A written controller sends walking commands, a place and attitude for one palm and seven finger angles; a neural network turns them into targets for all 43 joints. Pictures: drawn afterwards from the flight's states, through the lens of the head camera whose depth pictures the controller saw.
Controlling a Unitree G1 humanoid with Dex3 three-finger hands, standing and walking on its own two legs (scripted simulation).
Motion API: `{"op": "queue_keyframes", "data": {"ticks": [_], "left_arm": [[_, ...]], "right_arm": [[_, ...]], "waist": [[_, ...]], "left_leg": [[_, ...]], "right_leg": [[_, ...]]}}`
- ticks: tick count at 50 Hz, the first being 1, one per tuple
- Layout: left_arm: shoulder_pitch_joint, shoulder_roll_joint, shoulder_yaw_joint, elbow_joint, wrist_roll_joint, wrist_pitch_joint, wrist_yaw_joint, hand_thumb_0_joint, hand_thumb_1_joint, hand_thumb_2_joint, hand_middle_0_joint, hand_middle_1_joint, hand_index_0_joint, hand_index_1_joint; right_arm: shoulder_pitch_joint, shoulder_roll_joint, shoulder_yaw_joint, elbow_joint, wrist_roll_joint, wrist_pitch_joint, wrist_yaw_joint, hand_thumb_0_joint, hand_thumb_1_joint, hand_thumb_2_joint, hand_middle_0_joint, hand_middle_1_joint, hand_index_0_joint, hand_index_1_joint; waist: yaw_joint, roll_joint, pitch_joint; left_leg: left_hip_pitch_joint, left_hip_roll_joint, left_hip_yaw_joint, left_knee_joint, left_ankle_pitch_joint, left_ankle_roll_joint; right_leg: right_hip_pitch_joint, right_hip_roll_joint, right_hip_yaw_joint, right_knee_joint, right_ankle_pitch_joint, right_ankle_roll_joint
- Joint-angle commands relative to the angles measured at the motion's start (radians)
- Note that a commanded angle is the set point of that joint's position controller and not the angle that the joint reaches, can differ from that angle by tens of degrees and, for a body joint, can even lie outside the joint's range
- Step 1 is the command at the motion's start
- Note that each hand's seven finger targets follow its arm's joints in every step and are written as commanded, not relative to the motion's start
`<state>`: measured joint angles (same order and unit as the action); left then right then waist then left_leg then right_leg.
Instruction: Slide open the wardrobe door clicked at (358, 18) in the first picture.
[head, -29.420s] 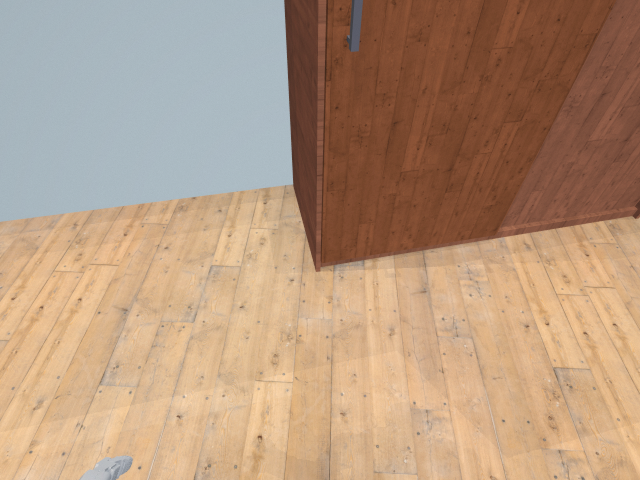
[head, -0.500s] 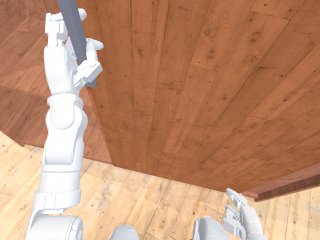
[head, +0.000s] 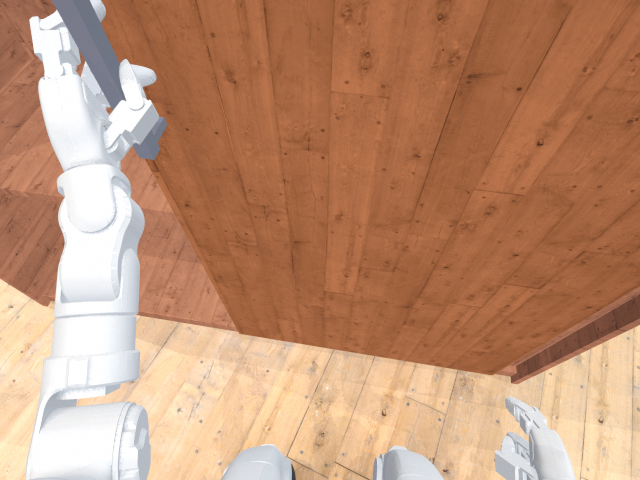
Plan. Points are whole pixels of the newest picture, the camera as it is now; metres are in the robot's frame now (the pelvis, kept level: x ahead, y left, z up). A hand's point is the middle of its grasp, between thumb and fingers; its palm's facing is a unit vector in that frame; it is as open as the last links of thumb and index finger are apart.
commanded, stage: step sideways, sliding the door along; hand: left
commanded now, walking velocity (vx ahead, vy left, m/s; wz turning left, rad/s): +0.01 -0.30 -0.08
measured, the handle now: (116, 60) +0.45 +0.26 +0.23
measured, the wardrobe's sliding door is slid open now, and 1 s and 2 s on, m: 0.67 0.67 0.67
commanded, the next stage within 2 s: stop walking and hold the door there in 0.08 s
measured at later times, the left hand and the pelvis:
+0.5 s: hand (140, 100) +0.41 +0.23 +0.22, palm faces +0.56 -0.78 -0.27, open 7.1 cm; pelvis -0.01 -0.09 +0.00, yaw -6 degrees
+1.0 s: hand (136, 99) +0.41 +0.23 +0.22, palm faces +0.50 -0.84 -0.21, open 6.8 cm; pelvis -0.04 -0.07 +0.01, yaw -12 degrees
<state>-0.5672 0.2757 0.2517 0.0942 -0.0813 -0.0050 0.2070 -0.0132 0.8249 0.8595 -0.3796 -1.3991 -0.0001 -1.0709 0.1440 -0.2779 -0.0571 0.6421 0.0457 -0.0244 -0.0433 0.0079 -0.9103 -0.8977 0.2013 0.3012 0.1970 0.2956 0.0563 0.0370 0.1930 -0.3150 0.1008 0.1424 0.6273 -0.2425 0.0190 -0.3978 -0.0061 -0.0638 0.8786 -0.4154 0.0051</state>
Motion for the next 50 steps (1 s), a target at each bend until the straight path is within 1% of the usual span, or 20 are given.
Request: {"op": "queue_keyframes", "data": {"ticks": [1, 4, 9, 10, 11, 13, 14, 16, 18, 19, 21, 23, 28, 32, 34, 36, 38, 45, 48, 50], "left_arm": [[-0.547, -0.063, -0.333, -0.441, 0.021, -0.174, -0.139, 0.0, 0.9, 0.9, -0.45, -1.4, -0.45, -1.4], [-0.539, -0.018, -0.298, -0.387, 0.026, -0.144, -0.144, 0.0, 0.9, 0.9, -0.45, -1.4, -0.45, -1.4], [-0.515, 0.023, -0.266, -0.277, 0.02, -0.119, -0.164, 0.0, 0.9, 0.9, -0.45, -1.4, -0.45, -1.4], [-0.228, 0.567, 0.273, 0.134, 0.057, -0.111, -0.115, 0.0, 0.9, 0.9, -0.45, -1.4, -0.45, -1.4], [-0.247, 0.425, 0.118, 0.069, 0.053, -0.12, -0.137, 0.0, 0.9, 0.9, -0.45, -1.4, -0.45, -1.4], [-0.342, 0.36, 0.045, 0.001, 0.038, -0.143, -0.15, 0.0, 0.9, 0.9, -0.45, -1.4, -0.45, -1.4], [-0.336, 0.425, 0.102, 0.026, 0.043, -0.15, -0.143, 0.0, 0.9, 0.9, -0.45, -1.4, -0.45, -1.4], [-0.255, 0.486, 0.157, 0.131, 0.054, -0.157, -0.134, 0.0, 0.9, 0.9, -0.45, -1.4, -0.45, -1.4], [-0.214, 0.681, 0.28, 0.237, 0.074, -0.149, -0.116, 0.0, 0.9, 0.9, -0.45, -1.4, -0.45, -1.4], [-0.164, 0.701, 0.315, 0.356, 0.071, -0.12, -0.106, 0.0, 0.9, 0.9, -0.45, -1.4, -0.45, -1.4], [-0.19, 0.844, 0.475, 0.363, 0.071, -0.126, -0.086, 0.0, 0.9, 0.9, -0.45, -1.4, -0.45, -1.4], [-0.192, 0.722, 0.422, 0.391, 0.058, -0.132, -0.08, 0.0, 0.9, 0.9, -0.45, -1.4, -0.45, -1.4], [-0.228, 0.705, 0.366, 0.473, 0.075, -0.139, -0.094, 0.0, 0.9, 0.9, -0.45, -1.4, -0.45, -1.4], [-0.229, 0.634, 0.274, 0.471, 0.074, -0.162, -0.097, 0.0, 0.9, 0.9, -0.45, -1.4, -0.45, -1.4], [-0.271, 0.582, 0.202, 0.438, 0.065, -0.166, -0.104, 0.0, 0.9, 0.9, -0.45, -1.4, -0.45, -1.4], [-0.226, 0.491, 0.131, 0.495, 0.075, -0.15, -0.114, 0.0, 0.9, 0.9, -0.45, -1.4, -0.45, -1.4], [-0.242, 0.577, 0.183, 0.535, 0.08, -0.141, -0.097, 0.0, 0.9, 0.9, -0.45, -1.4, -0.45, -1.4], [-0.223, 0.63, 0.205, 0.654, 0.074, -0.128, -0.114, 0.0, 0.9, 0.9, -0.45, -1.4, -0.45, -1.4], [-0.249, 0.728, 0.279, 0.711, 0.083, -0.135, -0.111, 0.0, 0.9, 0.9, -0.45, -1.4, -0.45, -1.4], [-0.238, 0.725, 0.288, 0.78, 0.074, -0.129, -0.107, 0.0, 0.9, 0.9, -0.45, -1.4, -0.45, -1.4]], "right_arm": [[-0.108, -0.087, -0.015, -0.168, -0.003, -0.062, 0.046, 0.0, -0.9, -0.9, 0.2, 0.3, 0.2, 0.3], [-0.068, -0.119, -0.038, -0.153, -0.005, -0.059, 0.057, 0.0, -0.9, -0.9, 0.2, 0.3, 0.2, 0.3], [-0.044, -0.105, -0.027, -0.163, -0.008, -0.068, 0.054, 0.0, -0.9, -0.9, 0.2, 0.3, 0.2, 0.3], [0.012, -0.157, -0.034, -0.083, -0.019, -0.037, 0.03, 0.0, -0.9, -0.9, 0.2, 0.3, 0.2, 0.3], [0.024, -0.127, -0.021, -0.135, -0.02, -0.025, 0.033, 0.0, -0.9, -0.9, 0.2, 0.3, 0.2, 0.3], [-0.024, -0.11, -0.002, -0.151, -0.003, -0.048, 0.033, 0.0, -0.9, -0.9, 0.2, 0.3, 0.2, 0.3], [-0.006, -0.119, -0.001, -0.14, 0.0, -0.057, 0.027, 0.0, -0.9, -0.9, 0.2, 0.3, 0.2, 0.3], [0.003, -0.116, 0.008, -0.139, 0.018, -0.064, 0.029, 0.0, -0.9, -0.9, 0.2, 0.3, 0.2, 0.3], [-0.047, -0.063, 0.028, -0.163, 0.019, -0.052, 0.005, 0.0, -0.9, -0.9, 0.2, 0.3, 0.2, 0.3], [-0.055, -0.083, 0.036, -0.144, 0.003, -0.051, -0.011, 0.0, -0.9, -0.9, 0.2, 0.3, 0.2, 0.3], [-0.019, -0.12, 0.03, -0.106, 0.025, -0.066, -0.014, 0.0, -0.9, -0.9, 0.2, 0.3, 0.2, 0.3], [-0.032, -0.127, 0.021, -0.1, 0.022, -0.07, -0.028, 0.0, -0.9, -0.9, 0.2, 0.3, 0.2, 0.3], [-0.007, -0.158, 0.005, -0.077, 0.006, -0.041, -0.036, 0.0, -0.9, -0.9, 0.2, 0.3, 0.2, 0.3], [0.051, -0.203, -0.021, -0.06, 0.0, -0.027, -0.04, 0.0, -0.9, -0.9, 0.2, 0.3, 0.2, 0.3], [0.061, -0.231, -0.023, -0.084, 0.012, -0.017, -0.037, 0.0, -0.9, -0.9, 0.2, 0.3, 0.2, 0.3], [0.063, -0.18, -0.002, -0.081, 0.007, -0.026, -0.033, 0.0, -0.9, -0.9, 0.2, 0.3, 0.2, 0.3], [0.09, -0.196, -0.005, -0.059, 0.003, -0.031, -0.049, 0.0, -0.9, -0.9, 0.2, 0.3, 0.2, 0.3], [0.147, -0.207, 0.012, -0.042, 0.003, -0.034, -0.058, 0.0, -0.9, -0.9, 0.2, 0.3, 0.2, 0.3], [0.163, -0.195, 0.003, -0.04, -0.011, -0.034, -0.055, 0.0, -0.9, -0.9, 0.2, 0.3, 0.2, 0.3], [0.167, -0.194, 0.006, -0.018, 0.008, -0.036, -0.056, 0.0, -0.9, -0.9, 0.2, 0.3, 0.2, 0.3]], "waist": [[-0.078, 0.205, -0.558], [-0.075, 0.246, -0.521], [-0.081, 0.333, -0.528], [-0.054, 0.348, -0.542], [-0.056, 0.338, -0.527], [-0.072, 0.432, -0.497], [-0.07, 0.457, -0.484], [-0.046, 0.272, -0.506], [-0.025, -0.307, -0.539], [-0.022, -0.211, -0.5], [-0.022, -0.289, -0.526], [-0.029, -0.336, -0.516], [-0.042, -0.25, -0.484], [-0.07, -0.03, -0.428], [-0.059, 0.246, -0.377], [-0.068, 0.231, -0.354], [-0.069, 0.206, -0.331], [-0.076, 0.146, -0.356], [-0.095, -0.045, -0.358], [-0.088, -0.141, -0.365]], "left_leg": [[0.52, 0.437, -0.311, -0.179, 0.748, 0.14], [0.486, 0.331, -0.142, -0.166, 0.788, 0.058], [0.496, 0.274, -0.041, -0.176, 0.842, 0.031], [0.499, 0.279, -0.02, -0.179, 0.886, 0.041], [0.462, 0.279, -0.057, -0.149, 0.848, 0.054], [0.414, 0.278, -0.006, -0.143, 0.738, 0.035], [0.403, 0.244, 0.035, -0.129, 0.682, 0.012], [0.306, 0.176, 0.039, 0.028, 0.473, -0.024], [-0.201, -0.044, -0.003, 0.429, -0.394, -0.064], [-0.247, -0.034, -0.126, 0.476, -0.4, -0.06], [-0.32, -0.022, -0.145, 0.518, -0.356, -0.077], [-0.276, -0.045, -0.146, 0.482, -0.297, -0.075], [-0.039, -0.068, -0.088, 0.128, -0.17, -0.058], [0.2, 0.01, -0.082, -0.207, 0.14, -0.04], [0.12, 0.228, -0.362, -0.357, 0.147, 0.092], [0.033, 0.245, -0.367, -0.434, -0.07, 0.115], [0.042, 0.229, -0.337, -0.418, -0.069, 0.103], [0.046, 0.117, -0.154, -0.334, -0.058, 0.024], [0.07, 0.046, -0.068, -0.18, -0.036, -0.029], [0.084, 0.036, -0.08, -0.147, 0.018, -0.015]], "right_leg": [[-0.213, -0.062, 0.128, 0.294, -0.083, 0.017], [-0.179, -0.042, 0.046, 0.237, 0.038, 0.03], [-0.088, 0.002, -0.057, 0.08, 0.086, 0.054], [-0.109, 0.019, -0.076, 0.078, 0.064, 0.069], [-0.078, 0.02, -0.078, -0.009, 0.041, 0.06], [-0.007, 0.025, -0.102, -0.165, 0.055, 0.054], [0.034, 0.04, -0.121, -0.243, 0.104, 0.05], [0.225, 0.007, -0.083, -0.491, 0.361, 0.036], [0.549, -0.353, 0.332, -0.432, 1.204, -0.115], [0.527, -0.41, 0.297, -0.413, 1.327, -0.132], [0.571, -0.392, 0.315, -0.377, 1.23, -0.167], [0.553, -0.35, 0.197, -0.361, 1.207, -0.131], [0.357, -0.323, 0.148, -0.421, 0.88, -0.104], [0.151, -0.188, 0.066, -0.391, 0.291, -0.037], [0.077, -0.039, -0.011, -0.191, -0.074, 0.016], [0.064, -0.023, 0.033, -0.016, -0.102, 0.002], [0.048, -0.034, 0.045, -0.018, -0.013, 0.008], [0.252, -0.033, -0.024, -0.462, 0.083, 0.001], [0.172, -0.189, 0.129, -0.558, 0.068, -0.068], [0.15, -0.174, 0.119, -0.543, 0.161, -0.039]]}}
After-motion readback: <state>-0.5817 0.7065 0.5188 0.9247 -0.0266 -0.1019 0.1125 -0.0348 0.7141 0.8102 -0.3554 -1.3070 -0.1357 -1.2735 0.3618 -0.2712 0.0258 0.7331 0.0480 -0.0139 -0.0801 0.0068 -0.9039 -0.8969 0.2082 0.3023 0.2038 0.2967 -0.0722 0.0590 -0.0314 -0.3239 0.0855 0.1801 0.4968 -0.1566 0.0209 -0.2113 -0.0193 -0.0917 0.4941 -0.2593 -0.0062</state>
